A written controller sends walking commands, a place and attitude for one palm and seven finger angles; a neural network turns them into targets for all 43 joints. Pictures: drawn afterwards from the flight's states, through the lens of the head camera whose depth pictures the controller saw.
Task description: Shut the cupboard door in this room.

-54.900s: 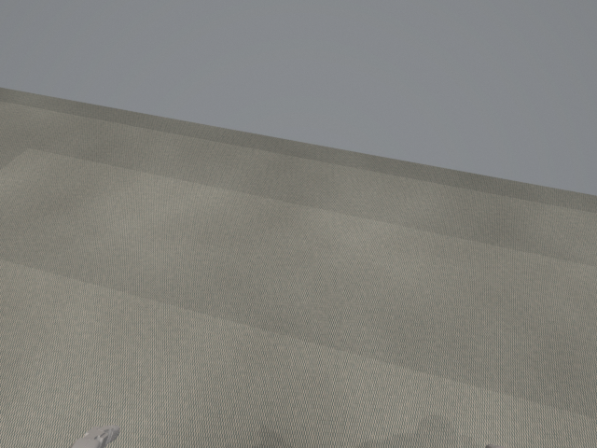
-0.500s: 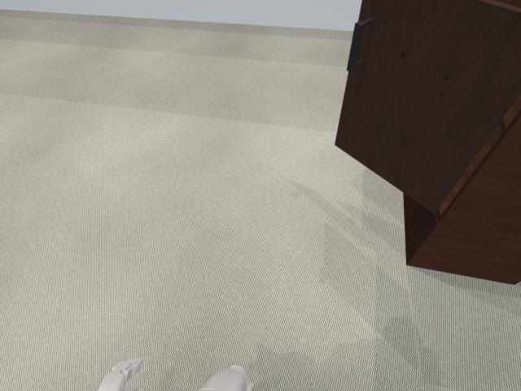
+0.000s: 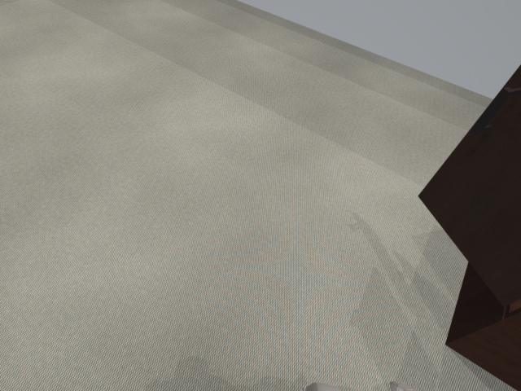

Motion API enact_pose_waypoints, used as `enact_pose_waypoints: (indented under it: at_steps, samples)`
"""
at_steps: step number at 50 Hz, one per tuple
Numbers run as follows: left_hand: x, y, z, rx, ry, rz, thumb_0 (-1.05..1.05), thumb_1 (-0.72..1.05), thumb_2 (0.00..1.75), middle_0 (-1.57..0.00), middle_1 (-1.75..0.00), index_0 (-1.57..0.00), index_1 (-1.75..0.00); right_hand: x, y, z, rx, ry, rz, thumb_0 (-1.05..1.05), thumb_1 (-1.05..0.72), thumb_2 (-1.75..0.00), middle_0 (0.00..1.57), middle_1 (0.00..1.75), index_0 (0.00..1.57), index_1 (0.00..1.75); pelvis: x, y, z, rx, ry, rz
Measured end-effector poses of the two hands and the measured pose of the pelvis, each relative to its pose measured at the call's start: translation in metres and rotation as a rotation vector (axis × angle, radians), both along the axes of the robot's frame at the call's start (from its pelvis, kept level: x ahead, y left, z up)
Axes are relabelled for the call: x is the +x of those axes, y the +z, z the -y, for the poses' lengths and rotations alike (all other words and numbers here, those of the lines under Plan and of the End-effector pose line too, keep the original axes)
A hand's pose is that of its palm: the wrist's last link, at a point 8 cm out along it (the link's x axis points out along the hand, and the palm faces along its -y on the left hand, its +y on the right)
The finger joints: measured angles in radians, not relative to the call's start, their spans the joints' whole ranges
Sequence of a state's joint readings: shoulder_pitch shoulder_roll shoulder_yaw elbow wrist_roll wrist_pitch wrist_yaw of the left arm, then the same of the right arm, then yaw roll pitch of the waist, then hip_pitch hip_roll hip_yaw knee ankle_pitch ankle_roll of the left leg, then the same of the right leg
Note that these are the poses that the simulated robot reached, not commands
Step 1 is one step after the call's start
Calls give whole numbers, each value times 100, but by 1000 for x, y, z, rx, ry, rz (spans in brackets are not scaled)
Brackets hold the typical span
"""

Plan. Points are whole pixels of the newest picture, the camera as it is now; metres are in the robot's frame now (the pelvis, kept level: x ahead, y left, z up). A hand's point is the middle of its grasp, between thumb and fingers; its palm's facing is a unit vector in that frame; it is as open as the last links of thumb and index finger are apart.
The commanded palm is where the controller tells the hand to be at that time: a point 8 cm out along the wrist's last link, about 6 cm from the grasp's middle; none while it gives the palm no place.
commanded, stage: walk to a spot facing it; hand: left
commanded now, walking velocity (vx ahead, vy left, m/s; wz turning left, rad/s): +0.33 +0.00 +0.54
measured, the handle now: (496, 111) +0.80 -0.55 +0.01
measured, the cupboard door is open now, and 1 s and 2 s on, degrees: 53 53 53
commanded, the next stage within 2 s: turn to face it in 0.84 s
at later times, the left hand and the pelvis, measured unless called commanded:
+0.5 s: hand (181, 330) +0.23 +0.15 -0.13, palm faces +0.22 -0.94 -0.24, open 7.4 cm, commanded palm none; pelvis +0.16 -0.05 +0.01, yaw +15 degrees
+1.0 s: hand (150, 361) +0.18 +0.20 -0.19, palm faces +0.58 -0.79 -0.21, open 7.4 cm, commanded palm none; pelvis +0.30 +0.04 -0.01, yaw +32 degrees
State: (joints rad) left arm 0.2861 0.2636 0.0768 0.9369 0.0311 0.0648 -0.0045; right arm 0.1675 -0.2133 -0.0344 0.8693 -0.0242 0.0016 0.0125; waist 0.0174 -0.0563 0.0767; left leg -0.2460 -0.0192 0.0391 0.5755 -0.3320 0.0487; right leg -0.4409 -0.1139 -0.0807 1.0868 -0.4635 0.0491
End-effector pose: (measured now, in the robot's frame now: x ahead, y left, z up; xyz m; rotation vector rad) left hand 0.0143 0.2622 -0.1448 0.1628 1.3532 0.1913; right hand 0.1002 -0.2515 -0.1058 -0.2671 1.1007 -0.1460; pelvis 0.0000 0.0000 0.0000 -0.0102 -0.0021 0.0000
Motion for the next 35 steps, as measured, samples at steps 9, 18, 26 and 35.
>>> enact_pose_waypoints:
  at_steps: [9,18,26,35]
  samples:
    - [93,30,1,7,-2,214,1,91,90,-20,-30,-20,-30,-26,-3,-1,26,-16,-167,1,-91,-90,20,30,20,30,37,14,5,-3,77,2]
    - [199,39,38,49,-46,328,1,90,90,-20,-30,-20,-30,-14,-38,32,78,-56,-333,1,-91,-90,20,30,20,30,108,-3,39,35,135,-22]
    - [186,43,69,50,143,268,1,90,90,-20,-30,-20,-30,107,-32,47,76,95,-301,1,-91,-90,20,30,20,30,163,10,54,34,273,-11]
    - [119,25,86,19,391,37,0,93,90,-20,-30,-20,-30,284,-16,-1,60,326,-132,1,-92,-90,19,30,19,30,223,12,44,7,409,-15]
